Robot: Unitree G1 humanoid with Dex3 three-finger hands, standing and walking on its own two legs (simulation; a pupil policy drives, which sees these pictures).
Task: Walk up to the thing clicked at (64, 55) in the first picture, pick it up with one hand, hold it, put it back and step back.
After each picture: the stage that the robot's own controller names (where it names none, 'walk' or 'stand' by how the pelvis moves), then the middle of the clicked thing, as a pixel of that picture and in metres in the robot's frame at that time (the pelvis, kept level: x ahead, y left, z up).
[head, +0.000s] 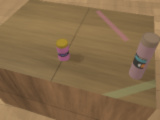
stand; (63, 50) +0.66 +0.13 -0.12
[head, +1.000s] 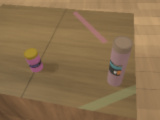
walk; (33, 60) +0.56 +0.30 -0.09
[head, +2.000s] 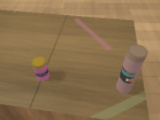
stand; (40, 68) +0.52 +0.24 -0.10
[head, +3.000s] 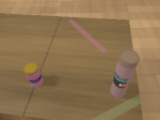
stand; (33, 75) +0.49 +0.26 -0.12
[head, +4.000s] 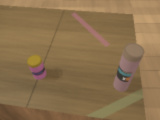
stand; (37, 67) +0.51 +0.25 -0.12
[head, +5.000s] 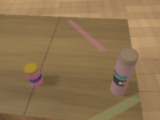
stand; (33, 74) +0.49 +0.27 -0.12
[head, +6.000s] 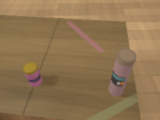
stand; (33, 74) +0.50 +0.27 -0.12
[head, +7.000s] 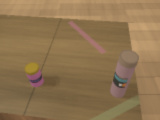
stand; (34, 74) +0.50 +0.26 -0.12
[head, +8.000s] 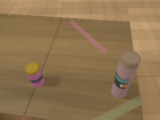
stand; (35, 75) +0.49 +0.26 -0.12
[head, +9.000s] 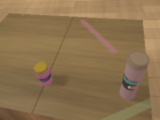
rise first; (43, 73) +0.49 +0.25 -0.12
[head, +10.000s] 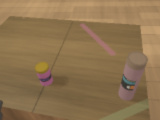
go down; (44, 74) +0.51 +0.25 -0.11
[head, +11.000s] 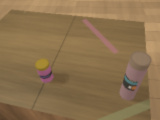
go down; (44, 70) +0.50 +0.25 -0.11
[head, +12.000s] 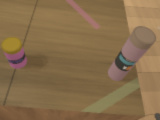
go down; (15, 53) +0.49 +0.23 -0.05
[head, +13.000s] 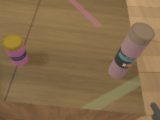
close in; (16, 50) +0.51 +0.24 -0.04
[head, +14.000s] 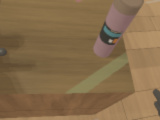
close; out of the picture +0.54 +0.26 +0.00
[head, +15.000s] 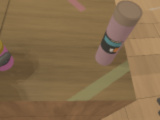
lift; out of the picture +0.47 +0.23 -0.01
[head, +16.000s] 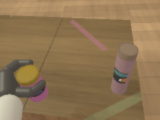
lift; (33, 84) +0.33 +0.18 +0.09
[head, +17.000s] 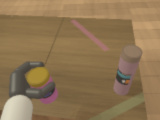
hold; (43, 86) +0.32 +0.15 +0.07
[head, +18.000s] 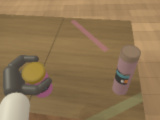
hold; (38, 80) +0.33 +0.16 +0.09
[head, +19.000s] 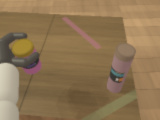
crouch; (27, 57) +0.43 +0.19 +0.09
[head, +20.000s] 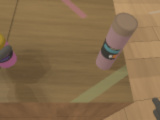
lower; (0, 51) +0.48 +0.23 -0.01
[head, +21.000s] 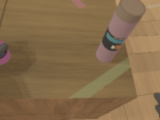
lower; out of the picture +0.49 +0.23 -0.01
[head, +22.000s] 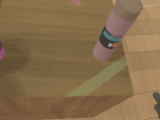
lower; out of the picture +0.50 +0.24 +0.00
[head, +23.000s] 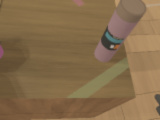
lower; out of the picture +0.50 +0.25 +0.00
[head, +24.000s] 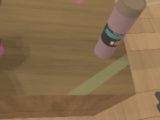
rest; out of the picture +0.50 +0.24 +0.00
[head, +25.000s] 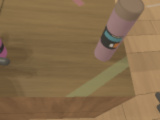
withdraw; out of the picture +0.50 +0.24 +0.00
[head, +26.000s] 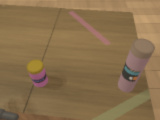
sink last; (38, 73) +0.46 +0.21 -0.06
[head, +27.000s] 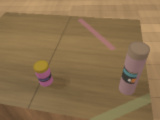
stand; (43, 73) +0.48 +0.23 -0.06
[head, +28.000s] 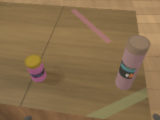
stand; (36, 68) +0.48 +0.23 -0.05
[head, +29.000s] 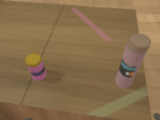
stand; (36, 67) +0.48 +0.23 -0.05
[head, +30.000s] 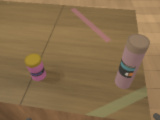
stand; (36, 67) +0.48 +0.23 -0.05
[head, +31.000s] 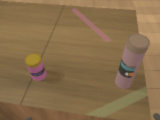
stand; (36, 67) +0.48 +0.23 -0.05
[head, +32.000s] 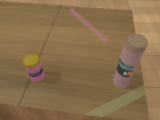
stand; (34, 68) +0.48 +0.23 -0.05
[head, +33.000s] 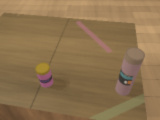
stand; (44, 75) +0.50 +0.22 -0.11
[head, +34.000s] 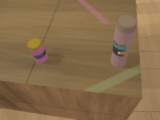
walk; (38, 50) +0.55 +0.27 -0.09
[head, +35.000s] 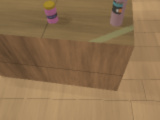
walk; (51, 12) +0.85 +0.21 -0.10
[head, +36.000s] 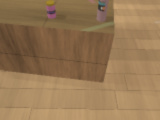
stand; (51, 9) +1.11 +0.25 -0.11
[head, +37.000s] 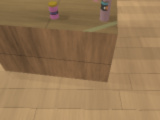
stand; (53, 10) +1.09 +0.25 -0.12
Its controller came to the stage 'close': yes
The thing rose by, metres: 0.22
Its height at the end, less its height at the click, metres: +0.00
